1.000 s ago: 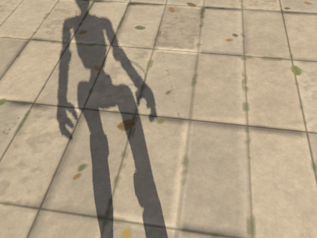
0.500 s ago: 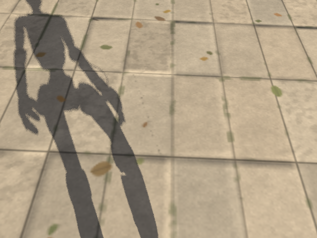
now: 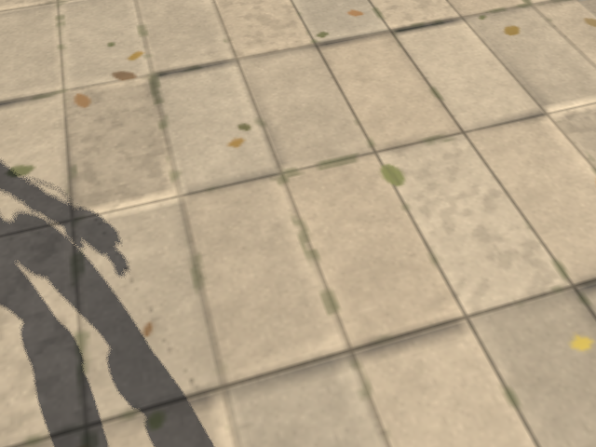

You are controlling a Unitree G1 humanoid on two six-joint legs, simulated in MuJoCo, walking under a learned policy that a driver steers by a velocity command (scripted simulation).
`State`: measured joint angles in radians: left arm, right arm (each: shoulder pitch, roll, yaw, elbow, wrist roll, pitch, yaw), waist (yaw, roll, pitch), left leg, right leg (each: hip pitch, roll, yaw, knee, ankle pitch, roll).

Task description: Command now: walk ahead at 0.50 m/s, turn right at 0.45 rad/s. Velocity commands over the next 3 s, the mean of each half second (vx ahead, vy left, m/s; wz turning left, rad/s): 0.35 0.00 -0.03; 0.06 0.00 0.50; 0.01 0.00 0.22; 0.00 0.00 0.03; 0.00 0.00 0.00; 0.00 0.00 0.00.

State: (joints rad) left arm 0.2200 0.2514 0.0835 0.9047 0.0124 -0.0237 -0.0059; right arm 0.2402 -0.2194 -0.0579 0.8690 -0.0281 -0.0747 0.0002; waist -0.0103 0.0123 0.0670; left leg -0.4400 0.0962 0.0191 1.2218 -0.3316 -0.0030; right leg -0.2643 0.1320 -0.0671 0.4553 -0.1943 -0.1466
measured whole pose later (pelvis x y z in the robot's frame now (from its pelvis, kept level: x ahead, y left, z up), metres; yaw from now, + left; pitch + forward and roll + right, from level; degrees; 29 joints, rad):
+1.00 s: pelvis +0.29 -0.01 +0.00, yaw +20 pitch +1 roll +0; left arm 0.19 0.27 0.03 0.77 0.02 0.00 0.06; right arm 0.23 -0.29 -0.09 0.79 -0.01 0.05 0.00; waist -0.03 0.04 0.02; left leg -0.41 -0.18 -0.20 0.60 -0.30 0.03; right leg -0.25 0.05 0.06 0.46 -0.22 -0.03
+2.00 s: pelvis +0.27 +0.00 +0.01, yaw +25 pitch -2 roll +0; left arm 0.26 0.21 0.00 1.11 0.01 0.01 0.03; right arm 0.26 -0.21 0.02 1.09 -0.01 0.00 -0.03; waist 0.01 -0.01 0.03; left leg -0.10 -0.06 -0.04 0.36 -0.22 0.04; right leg -0.15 0.00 0.00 0.36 -0.19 0.00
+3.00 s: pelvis +0.28 +0.00 +0.01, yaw +25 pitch -1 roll +0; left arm 0.30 0.14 -0.01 1.17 0.01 0.00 0.04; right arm 0.33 -0.14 0.02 1.15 -0.01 -0.01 -0.05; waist 0.00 0.00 0.03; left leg -0.11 -0.04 -0.04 0.39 -0.26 0.03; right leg -0.16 0.01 0.00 0.40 -0.22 -0.01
